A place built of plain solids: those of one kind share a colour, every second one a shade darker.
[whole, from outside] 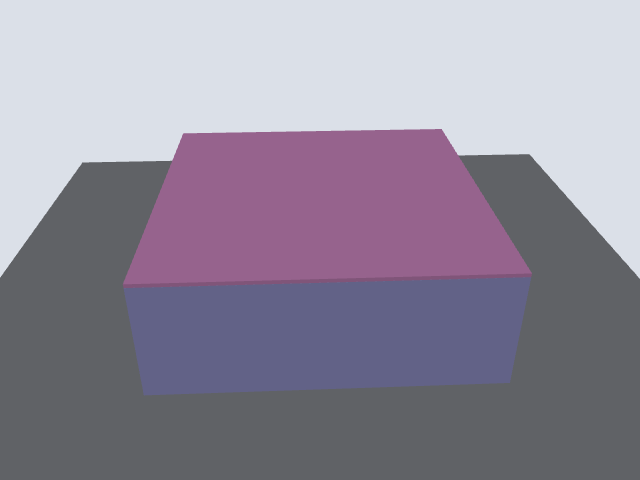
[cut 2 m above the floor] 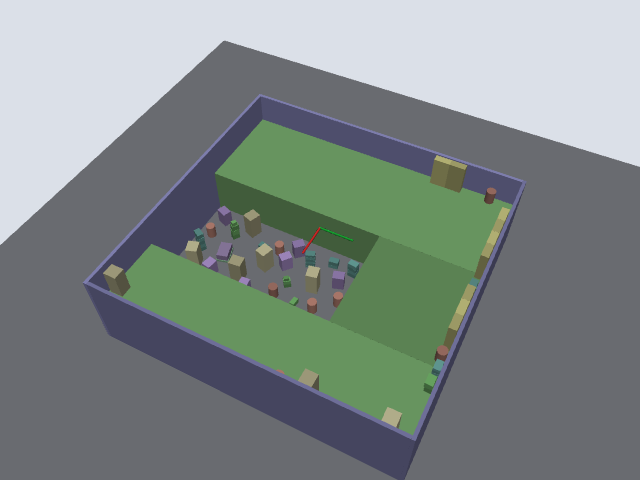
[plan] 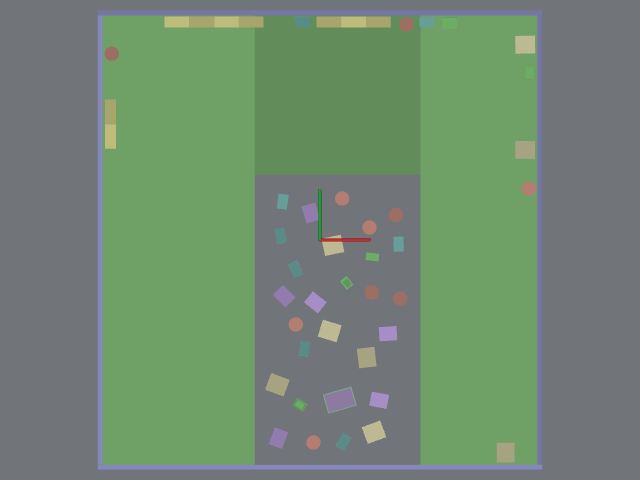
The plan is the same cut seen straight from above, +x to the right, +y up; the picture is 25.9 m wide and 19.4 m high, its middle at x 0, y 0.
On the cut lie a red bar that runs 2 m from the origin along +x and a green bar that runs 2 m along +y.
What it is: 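A closed shop hall without a stair; its walked floor is a deck 3.17 m over the shop floor, a U in plan, with 3 straight fronts toward the void, each bare or guarded by itself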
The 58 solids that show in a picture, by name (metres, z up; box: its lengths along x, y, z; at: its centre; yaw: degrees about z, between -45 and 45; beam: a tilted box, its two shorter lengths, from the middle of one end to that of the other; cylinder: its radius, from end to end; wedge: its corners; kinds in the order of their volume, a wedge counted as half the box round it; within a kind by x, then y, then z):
{
 "floor_1": {"box": [6.17, 18.2, 3.22], "at": [-5.72, 0.0, 1.56]},
 "floor_2": {"box": [6.7, 6.46, 3.22], "at": [0.71, 5.87, 1.56]},
 "floor_3": {"box": [4.75, 18.2, 3.22], "at": [6.43, 0.0, 1.56]},
 "wall_1": {"box": [0.2, 18.16, 6.32], "at": [-8.88, 0.0, 3.11]},
 "wall_2": {"box": [17.97, 0.2, 6.32], "at": [0.0, -9.18, 3.11]},
 "wall_3": {"box": [17.97, 0.2, 6.32], "at": [0.0, 9.18, 3.11]},
 "wall_4": {"box": [0.2, 18.16, 6.32], "at": [8.88, 0.0, 3.11]},
 "roof_1": {"box": [17.97, 18.55, 0.2], "at": [0.0, 0.0, 6.37]},
 "shelving_1": {"box": [0.45, 1.0, 2.1], "at": [-8.47, 4.18, 4.22]},
 "shelving_2": {"box": [0.45, 1.0, 2.1], "at": [-8.47, 5.18, 4.22]},
 "shelving_3": {"box": [1.0, 0.45, 2.1], "at": [-5.78, 8.81, 4.22]},
 "shelving_4": {"box": [1.0, 0.45, 2.1], "at": [-4.78, 8.81, 4.22]},
 "shelving_5": {"box": [1.0, 0.45, 2.1], "at": [-3.78, 8.81, 4.22]},
 "shelving_6": {"box": [1.0, 0.45, 2.1], "at": [-2.78, 8.81, 4.22]},
 "shelving_7": {"box": [1.0, 0.45, 2.1], "at": [0.36, 8.81, 4.22]},
 "shelving_8": {"box": [1.0, 0.45, 2.1], "at": [1.36, 8.81, 4.22]},
 "shelving_9": {"box": [1.0, 0.45, 2.1], "at": [2.36, 8.81, 4.22]},
 "cage_trolley_1": {"box": [0.8, 0.72, 1.71], "at": [-1.72, -5.85, 0.81], "yaw": -20.2},
 "cage_trolley_2": {"box": [0.8, 0.72, 1.71], "at": [0.39, -3.68, 0.81], "yaw": -16.8},
 "cage_trolley_3": {"box": [0.8, 0.72, 1.71], "at": [0.52, -0.22, 0.81], "yaw": 11.8},
 "cage_trolley_4": {"box": [0.72, 0.8, 1.71], "at": [1.89, -4.75, 0.81], "yaw": 6.7},
 "cage_trolley_5": {"box": [0.8, 0.72, 1.71], "at": [2.18, -7.77, 0.81], "yaw": 20.3},
 "cage_trolley_6": {"box": [0.72, 0.8, 1.66], "at": [7.5, -8.59, 4.0], "yaw": -0.2},
 "cage_trolley_7": {"box": [0.8, 0.72, 1.66], "at": [8.29, 3.64, 4.0], "yaw": -0.9},
 "cage_trolley_8": {"box": [0.8, 0.72, 1.66], "at": [8.29, 7.9, 4.0], "yaw": 1.1},
 "bin_1": {"box": [0.58, 0.72, 1.11], "at": [-1.68, -8.01, 0.51], "yaw": -20.2},
 "bin_2": {"box": [0.58, 0.72, 1.11], "at": [-1.45, -2.27, 0.51], "yaw": 44.7},
 "bin_3": {"box": [0.58, 0.72, 1.11], "at": [-0.37, 1.09, 0.51], "yaw": 17.6},
 "bin_4": {"box": [0.72, 0.58, 1.11], "at": [-0.19, -2.52, 0.51], "yaw": -38.4},
 "bin_5": {"box": [0.72, 0.58, 1.11], "at": [2.39, -6.48, 0.51], "yaw": -10.3},
 "bin_6": {"box": [0.72, 0.58, 1.11], "at": [2.75, -3.79, 0.51], "yaw": 3.9},
 "drum_1": {"cylinder": 0.29, "from": [-8.42, 7.53, 3.17], "to": [-8.42, 7.53, 4.05]},
 "drum_2": {"cylinder": 0.29, "from": [-0.97, -3.41, 0.0], "to": [-0.97, -3.41, 0.88]},
 "drum_3": {"cylinder": 0.29, "from": [-0.26, -8.18, 0.0], "to": [-0.26, -8.18, 0.88]},
 "drum_4": {"cylinder": 0.29, "from": [0.89, 1.68, 0.0], "to": [0.89, 1.68, 0.88]},
 "drum_5": {"cylinder": 0.29, "from": [2.0, 0.5, 0.0], "to": [2.0, 0.5, 0.88]},
 "drum_6": {"cylinder": 0.29, "from": [2.09, -2.12, 0.0], "to": [2.09, -2.12, 0.88]},
 "drum_7": {"cylinder": 0.29, "from": [3.06, 1.01, 0.0], "to": [3.06, 1.01, 0.88]},
 "drum_8": {"cylinder": 0.29, "from": [3.24, -2.37, 0.0], "to": [3.24, -2.37, 0.88]},
 "drum_9": {"cylinder": 0.29, "from": [3.51, 8.71, 3.17], "to": [3.51, 8.71, 4.05]},
 "drum_10": {"cylinder": 0.29, "from": [8.44, 2.08, 3.17], "to": [8.44, 2.08, 4.05]},
 "crate_1": {"box": [0.4, 0.6, 0.3], "at": [-1.59, 0.18, 0.45], "yaw": 8.4},
 "crate_2": {"box": [0.4, 0.6, 0.3], "at": [-1.5, 1.55, 1.05], "yaw": -7.7},
 "crate_3": {"box": [0.4, 0.6, 0.2], "at": [-0.98, -1.19, 1.1], "yaw": 22.4},
 "crate_4": {"box": [0.6, 0.4, 0.3], "at": [-0.71, 8.81, 4.52], "yaw": 0.2},
 "crate_5": {"box": [0.4, 0.6, 0.3], "at": [-0.63, -4.39, 0.45], "yaw": -8.1},
 "crate_6": {"box": [0.4, 0.6, 0.3], "at": [0.95, -8.18, 1.35], "yaw": -29.0},
 "crate_7": {"box": [0.4, 0.6, 0.2], "at": [3.18, -0.16, 0.9], "yaw": 0.9},
 "crate_8": {"box": [0.6, 0.4, 0.2], "at": [4.32, 8.81, 3.87], "yaw": 0.6},
 "carton_1": {"box": [0.47, 0.34, 0.41], "at": [-0.83, -6.66, 1.01], "yaw": -33.9},
 "carton_2": {"box": [0.33, 0.24, 0.28], "at": [-0.82, -6.66, 1.36], "yaw": -31.7},
 "carton_3": {"box": [0.34, 0.44, 0.31], "at": [1.08, -1.74, 0.46], "yaw": 38.2},
 "carton_4": {"box": [0.24, 0.31, 0.22], "at": [1.1, -1.75, 0.73], "yaw": 37.9},
 "carton_5": {"box": [0.53, 0.31, 0.42], "at": [2.12, -0.69, 0.16], "yaw": -6.6},
 "carton_6": {"box": [0.62, 0.44, 0.4], "at": [5.24, 8.76, 3.76], "yaw": -0.4},
 "carton_7": {"box": [0.34, 0.48, 0.42], "at": [8.48, 6.74, 3.8], "yaw": 1.1},
 "load_1": {"box": [1.12, 0.73, 0.43], "at": [0.8, -6.47, 0.36], "yaw": 16.3},
 "pallet_1": {"box": [1.2, 0.8, 0.19], "at": [0.8, -6.47, 0.05], "yaw": 16.2}
}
